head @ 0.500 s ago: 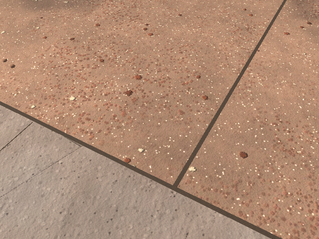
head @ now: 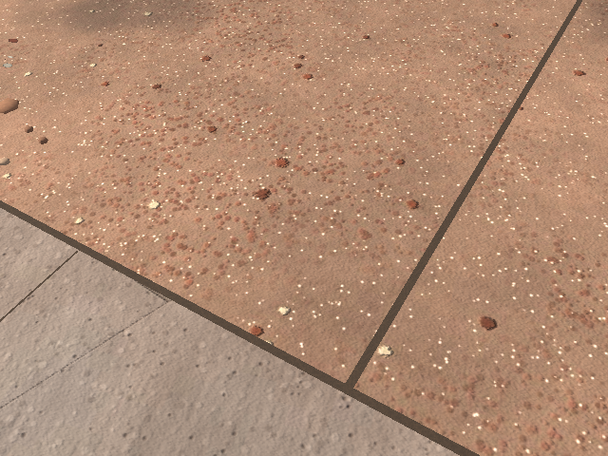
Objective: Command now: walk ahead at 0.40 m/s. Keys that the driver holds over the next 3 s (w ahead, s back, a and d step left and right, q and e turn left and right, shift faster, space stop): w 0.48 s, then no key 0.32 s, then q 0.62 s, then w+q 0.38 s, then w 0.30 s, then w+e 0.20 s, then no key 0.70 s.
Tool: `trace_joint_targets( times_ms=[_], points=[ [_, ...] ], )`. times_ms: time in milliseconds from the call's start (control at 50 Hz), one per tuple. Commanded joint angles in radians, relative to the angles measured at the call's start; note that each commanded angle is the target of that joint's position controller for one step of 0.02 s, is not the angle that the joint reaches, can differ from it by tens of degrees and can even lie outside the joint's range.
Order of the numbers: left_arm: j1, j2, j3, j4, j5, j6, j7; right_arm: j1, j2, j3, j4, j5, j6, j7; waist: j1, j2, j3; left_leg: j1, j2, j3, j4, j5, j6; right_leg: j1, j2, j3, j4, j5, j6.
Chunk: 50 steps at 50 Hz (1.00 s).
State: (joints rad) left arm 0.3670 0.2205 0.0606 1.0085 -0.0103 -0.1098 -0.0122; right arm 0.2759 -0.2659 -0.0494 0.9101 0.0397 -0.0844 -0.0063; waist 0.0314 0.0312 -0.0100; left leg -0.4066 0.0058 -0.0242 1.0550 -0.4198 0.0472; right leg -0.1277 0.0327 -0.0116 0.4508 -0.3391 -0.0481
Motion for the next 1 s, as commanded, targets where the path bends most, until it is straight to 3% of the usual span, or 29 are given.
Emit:
trace_joint_targets(
  times_ms=[20, 60, 120, 160, 220, 260, 280, 300, 320, 340, 360, 380, 400, 440, 460, 520, 580, 640, 720, 760, 780, 800, 820, 840, 860, 880, 900, 940, 1000],
  points=[
    [0.097, 0.092, 0.0, -0.008, 0.003, 0.004, -0.001, -0.168, -0.072, -0.016, -0.119, -0.008, -0.037, 0.021, 0.029, -0.091, 0.09, -0.537, 0.1, -0.024, 0.076, 0.106, 0.022, 0.343, -0.312, 0.351, -0.244, 0.347, -0.165],
    [0.098, 0.081, -0.009, -0.008, 0.003, 0.022, 0.009, -0.193, -0.035, -0.005, -0.131, -0.017, -0.028, 0.039, 0.024, -0.117, 0.09, -0.453, 0.098, 0.025, -0.037, 0.192, -0.01, 0.258, -0.26, 0.241, -0.28, 0.409, -0.147],
    [0.071, 0.136, -0.005, -0.023, 0.007, 0.027, 0.032, -0.328, 0.009, 0.019, -0.182, -0.021, -0.019, 0.047, 0.039, -0.11, 0.133, -0.258, 0.053, 0.08, -0.322, 0.359, -0.046, 0.055, -0.199, 0.127, -0.344, 0.368, -0.132],
    [0.105, 0.175, 0.004, -0.01, -0.001, 0.019, 0.036, -0.369, -0.016, 0.017, -0.201, -0.015, -0.012, 0.045, 0.042, -0.136, 0.142, -0.15, 0.028, 0.086, -0.429, 0.429, -0.045, 0.017, -0.22, 0.121, -0.384, 0.334, -0.132],
    [0.106, 0.177, 0.011, 0.004, -0.016, 0.017, 0.035, -0.382, -0.067, 0.004, -0.216, -0.009, -0.009, 0.046, 0.012, -0.136, 0.153, -0.127, 0.028, 0.051, -0.516, 0.445, -0.002, 0.114, -0.271, 0.106, -0.351, 0.424, -0.11],
    [0.086, 0.194, 0.02, 0.0, -0.007, 0.028, 0.032, -0.298, -0.108, -0.018, -0.198, -0.013, -0.01, 0.045, -0.048, -0.15, 0.071, -0.01, -0.006, 0.068, -0.512, 0.396, 0.036, 0.189, -0.28, 0.078, -0.21, 0.743, -0.081],
    [0.074, 0.194, 0.02, -0.004, 0.001, 0.038, 0.031, -0.171, -0.136, -0.037, -0.161, -0.012, -0.007, 0.04, -0.114, -0.152, -0.012, 0.147, -0.037, 0.09, -0.503, 0.368, 0.061, 0.178, -0.255, 0.049, -0.052, 0.894, -0.062],
    [0.07, 0.18, 0.014, -0.013, 0.009, 0.046, 0.031, -0.004, -0.169, -0.058, -0.11, -0.009, -0.001, 0.032, -0.189, -0.138, -0.108, 0.381, -0.021, 0.073, -0.492, 0.354, 0.09, 0.066, -0.212, 0.025, 0.162, 0.874, -0.033],
    [0.12, 0.108, -0.007, -0.038, 0.024, 0.046, 0.029, 0.141, -0.241, -0.075, -0.078, -0.028, 0.006, 0.022, -0.193, 0.047, -0.244, 0.696, 0.202, -0.237, -0.511, 0.213, 0.168, -0.222, -0.117, -0.012, 0.521, 0.496, -0.001],
    [0.224, -0.009, -0.04, -0.03, 0.005, 0.022, 0.02, 0.159, -0.253, -0.066, -0.064, -0.037, 0.002, 0.038, -0.126, 0.287, -0.378, 0.828, 0.386, -0.734, -0.735, -0.052, 0.297, -0.451, 0.041, 0.094, 0.804, -0.221, 0.027],
    [0.127, 0.107, -0.012, -0.043, -0.023, 0.0, 0.012, 0.086, -0.162, -0.042, -0.069, -0.027, -0.004, 0.042, -0.135, 0.178, -0.235, 0.711, 0.347, -0.729, -0.813, -0.139, 0.246, -0.551, -0.02, 0.158, 0.912, -0.199, 0.008],
    [0.025, 0.156, 0.001, -0.076, -0.04, -0.012, 0.011, -0.004, -0.128, -0.032, -0.082, -0.024, -0.011, 0.042, -0.113, 0.106, -0.089, 0.551, 0.32, -0.562, -0.825, -0.065, 0.206, -0.588, -0.072, 0.122, 0.906, -0.1, -0.011],
    [-0.02, 0.153, 0.002, -0.087, -0.032, -0.018, 0.02, -0.079, -0.12, -0.028, -0.094, -0.032, -0.018, 0.045, -0.078, 0.011, -0.039, 0.405, 0.285, -0.444, -0.844, 0.072, 0.188, -0.537, -0.124, 0.107, 0.854, -0.002, -0.015],
    [-0.004, 0.128, 0.011, -0.083, -0.012, 0.001, 0.028, -0.131, -0.077, -0.016, -0.091, -0.053, -0.029, 0.051, -0.015, 0.028, -0.014, 0.247, 0.218, -0.287, -0.89, 0.227, 0.173, -0.429, -0.18, 0.112, 0.773, 0.083, -0.013],
    [0.008, 0.106, 0.009, -0.083, -0.011, 0.013, 0.028, -0.127, -0.072, -0.015, -0.082, -0.05, -0.032, 0.052, -0.003, 0.042, -0.012, 0.215, 0.208, -0.256, -0.913, 0.243, 0.182, -0.408, -0.187, 0.107, 0.743, 0.09, -0.008],
    [-0.063, 0.107, 0.013, -0.116, 0.002, 0.035, 0.037, -0.085, -0.102, -0.016, -0.051, -0.049, -0.038, 0.039, 0.003, 0.017, 0.049, 0.155, 0.202, -0.163, -0.944, 0.465, 0.205, -0.456, -0.192, 0.08, 0.628, 0.138, 0.03],
    [-0.152, 0.089, 0.005, -0.15, 0.02, 0.03, 0.034, -0.049, -0.119, -0.016, -0.029, -0.054, -0.023, 0.018, -0.011, 0.006, 0.043, 0.165, 0.159, -0.037, -0.896, 0.782, 0.178, -0.444, -0.167, 0.049, 0.396, 0.289, 0.061],
    [-0.259, 0.071, -0.009, -0.173, 0.016, 0.026, 0.021, 0.009, -0.137, -0.014, -0.001, -0.047, -0.009, 0.006, -0.059, 0.013, 0.014, 0.187, 0.131, 0.013, -0.867, 0.791, 0.143, -0.346, -0.111, 0.014, 0.201, 0.451, 0.061],
    [-0.321, 0.111, -0.005, -0.198, 0.015, 0.027, 0.008, 0.026, -0.139, -0.013, 0.032, -0.037, 0.017, -0.001, -0.066, 0.03, 0.001, 0.315, 0.178, -0.031, -0.783, 0.766, 0.135, -0.329, -0.086, 0.041, 0.089, 0.4, 0.037],
    [-0.269, 0.14, 0.005, -0.184, 0.023, 0.02, 0.005, 0.001, -0.14, -0.015, 0.036, -0.03, 0.031, -0.005, -0.024, 0.027, -0.024, 0.356, 0.177, -0.051, -0.686, 0.749, 0.109, -0.252, -0.07, 0.038, 0.001, 0.386, 0.008],
    [-0.208, 0.175, 0.017, -0.16, 0.032, 0.015, 0.009, 0.023, -0.127, -0.011, 0.041, -0.034, 0.034, -0.006, -0.004, -0.002, -0.057, 0.35, 0.129, -0.038, -0.597, 0.744, 0.075, -0.137, -0.073, 0.04, -0.066, 0.544, -0.014],
    [-0.148, 0.245, 0.031, -0.15, 0.043, 0.015, 0.016, 0.082, -0.1, 0.0, 0.036, -0.057, 0.026, -0.005, -0.021, -0.085, -0.157, 0.252, 0.065, -0.009, -0.454, 0.571, 0.032, 0.076, -0.189, 0.136, 0.014, 0.956, -0.066],
    [-0.105, 0.221, 0.022, -0.132, 0.043, 0.03, 0.022, 0.218, 0.005, 0.032, 0.072, -0.056, 0.022, 0.001, -0.053, -0.234, -0.286, 0.047, -0.013, 0.011, -0.252, 0.128, -0.03, 0.336, -0.361, 0.303, 0.062, 1.106, -0.225],
    [-0.081, 0.135, 0.002, -0.131, 0.028, 0.045, 0.02, 0.17, -0.035, 0.028, 0.074, -0.034, 0.032, 0.001, 0.0, -0.235, -0.323, -0.011, -0.037, -0.025, -0.102, -0.267, -0.063, 0.316, -0.419, 0.39, 0.013, 0.994, -0.28],
    [-0.126, 0.144, -0.001, -0.143, 0.017, 0.051, 0.019, 0.086, -0.117, 0.004, 0.04, -0.013, 0.048, -0.003, 0.006, -0.182, -0.252, -0.073, -0.019, -0.054, -0.009, -0.311, -0.068, 0.221, -0.402, 0.379, -0.039, 0.757, -0.254],
    [-0.192, 0.17, 0.005, -0.16, 0.018, 0.057, 0.027, 0.026, -0.138, -0.009, 0.021, -0.007, 0.068, -0.016, -0.007, -0.134, -0.18, -0.114, 0.0, -0.046, 0.047, -0.265, -0.075, 0.13, -0.383, 0.348, -0.086, 0.568, -0.222],
    [-0.254, 0.177, 0.005, -0.173, 0.021, 0.06, 0.034, 0.004, -0.137, -0.016, 0.015, -0.012, 0.089, -0.028, -0.023, -0.116, -0.119, -0.117, 0.021, -0.044, 0.047, -0.205, -0.086, 0.023, -0.362, 0.304, -0.14, 0.405, -0.201],
    [-0.329, 0.181, 0.009, -0.183, 0.031, 0.069, 0.044, 0.029, -0.107, -0.021, 0.013, -0.021, 0.122, -0.045, -0.063, -0.16, -0.062, -0.04, 0.037, -0.017, 0.02, -0.108, -0.104, -0.148, -0.316, 0.216, -0.212, 0.215, -0.175],
    [-0.338, 0.175, 0.015, -0.175, 0.031, 0.08, 0.06, 0.042, -0.084, -0.028, -0.002, -0.025, 0.133, -0.047, -0.067, -0.171, -0.067, 0.008, 0.04, 0.027, -0.032, -0.044, -0.106, -0.199, -0.302, 0.111, -0.228, 0.229, -0.189]
  ],
)
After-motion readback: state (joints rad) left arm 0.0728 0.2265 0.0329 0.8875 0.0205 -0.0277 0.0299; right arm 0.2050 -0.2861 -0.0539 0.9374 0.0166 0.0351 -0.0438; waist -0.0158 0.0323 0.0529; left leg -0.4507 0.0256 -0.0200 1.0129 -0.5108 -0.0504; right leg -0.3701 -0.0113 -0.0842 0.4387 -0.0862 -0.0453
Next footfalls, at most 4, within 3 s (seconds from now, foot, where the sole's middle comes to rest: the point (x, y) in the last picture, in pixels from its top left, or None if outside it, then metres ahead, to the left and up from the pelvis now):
0.30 left None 0.34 0.15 -0.77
0.78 right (367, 438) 0.56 -0.06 -0.77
1.20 left None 0.46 0.17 -0.77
1.66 right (349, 431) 0.58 -0.02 -0.77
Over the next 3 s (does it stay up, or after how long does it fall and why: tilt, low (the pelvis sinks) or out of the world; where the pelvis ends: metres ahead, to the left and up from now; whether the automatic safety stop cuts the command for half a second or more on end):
stays up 0.88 0.40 0.00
